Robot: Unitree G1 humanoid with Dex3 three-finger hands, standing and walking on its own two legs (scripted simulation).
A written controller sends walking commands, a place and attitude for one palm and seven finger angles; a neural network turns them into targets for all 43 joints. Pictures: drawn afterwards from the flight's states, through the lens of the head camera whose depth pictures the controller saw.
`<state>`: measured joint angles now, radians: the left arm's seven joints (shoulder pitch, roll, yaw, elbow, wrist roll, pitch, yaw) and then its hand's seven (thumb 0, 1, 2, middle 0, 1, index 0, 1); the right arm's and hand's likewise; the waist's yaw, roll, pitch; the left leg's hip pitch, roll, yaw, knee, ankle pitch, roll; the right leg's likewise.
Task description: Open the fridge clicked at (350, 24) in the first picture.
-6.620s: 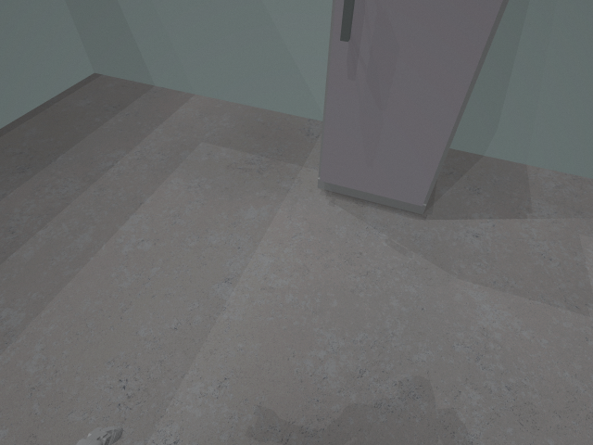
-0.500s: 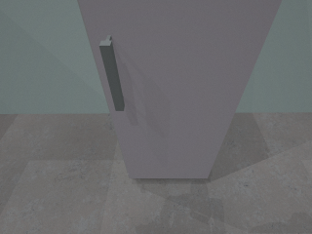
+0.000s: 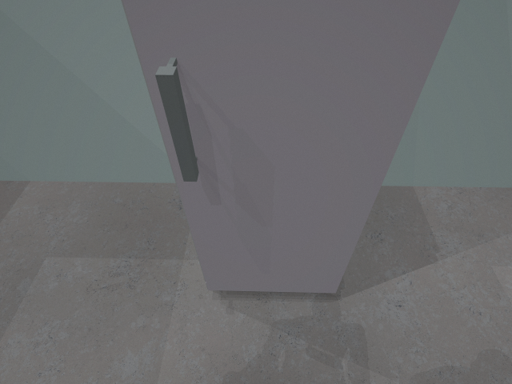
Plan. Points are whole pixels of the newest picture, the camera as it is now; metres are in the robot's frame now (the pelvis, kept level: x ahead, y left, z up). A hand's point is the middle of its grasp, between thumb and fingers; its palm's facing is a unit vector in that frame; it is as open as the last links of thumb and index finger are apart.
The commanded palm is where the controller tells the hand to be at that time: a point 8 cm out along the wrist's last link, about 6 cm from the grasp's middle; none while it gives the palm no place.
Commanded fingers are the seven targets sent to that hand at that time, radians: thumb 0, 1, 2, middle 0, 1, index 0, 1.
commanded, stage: look again from close up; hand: left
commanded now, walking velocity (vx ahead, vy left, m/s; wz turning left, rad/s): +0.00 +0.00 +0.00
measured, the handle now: (182, 124) +0.53 +0.18 +0.13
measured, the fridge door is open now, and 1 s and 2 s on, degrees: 0 0 0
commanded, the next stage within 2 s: shuffle to correct the standing spot in 0.64 s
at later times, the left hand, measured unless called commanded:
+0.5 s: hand out of the picture +0.01 +0.19 -0.17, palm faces +0.02 -0.97 -0.22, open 7.4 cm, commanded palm none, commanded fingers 0.00 0.90 0.90 -0.20 -0.30 -0.20 -0.30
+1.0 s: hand out of the picture -0.01 +0.20 -0.19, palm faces +0.08 -0.98 -0.16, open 7.4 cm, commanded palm none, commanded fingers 0.00 0.90 0.90 -0.20 -0.30 -0.20 -0.30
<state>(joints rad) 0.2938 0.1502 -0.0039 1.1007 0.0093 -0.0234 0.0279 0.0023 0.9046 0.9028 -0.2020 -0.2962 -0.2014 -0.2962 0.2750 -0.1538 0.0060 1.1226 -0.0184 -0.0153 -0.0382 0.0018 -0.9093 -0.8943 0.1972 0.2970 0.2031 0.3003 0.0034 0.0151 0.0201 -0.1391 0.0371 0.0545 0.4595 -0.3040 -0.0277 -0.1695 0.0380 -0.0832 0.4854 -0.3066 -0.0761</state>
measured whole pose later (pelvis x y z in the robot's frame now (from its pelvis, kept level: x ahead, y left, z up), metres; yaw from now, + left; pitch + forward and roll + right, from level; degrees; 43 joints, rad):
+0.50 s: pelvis -0.01 +0.01 +0.00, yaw +0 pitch +0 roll +1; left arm 0.26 0.19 0.00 1.10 0.01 -0.02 0.02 0.00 0.90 0.90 -0.20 -0.30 -0.20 -0.30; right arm 0.27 -0.16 0.01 1.13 -0.02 -0.02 -0.03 0.00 -0.91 -0.89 0.20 0.30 0.20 0.30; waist 0.00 0.00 0.03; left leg -0.14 0.03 0.06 0.43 -0.27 -0.02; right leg -0.17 0.03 -0.08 0.45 -0.27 -0.07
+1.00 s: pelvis +0.02 +0.03 +0.00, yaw +1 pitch +0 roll -2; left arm 0.35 0.17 0.02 1.08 0.02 -0.02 0.01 0.00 0.90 0.90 -0.20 -0.30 -0.20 -0.30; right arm 0.31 -0.15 0.00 1.12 -0.03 0.00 -0.01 0.00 -0.91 -0.89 0.20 0.30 0.20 0.30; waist 0.02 -0.01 0.01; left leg -0.26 0.05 0.07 0.66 -0.43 0.02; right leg -0.15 0.04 -0.10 0.47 -0.33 -0.05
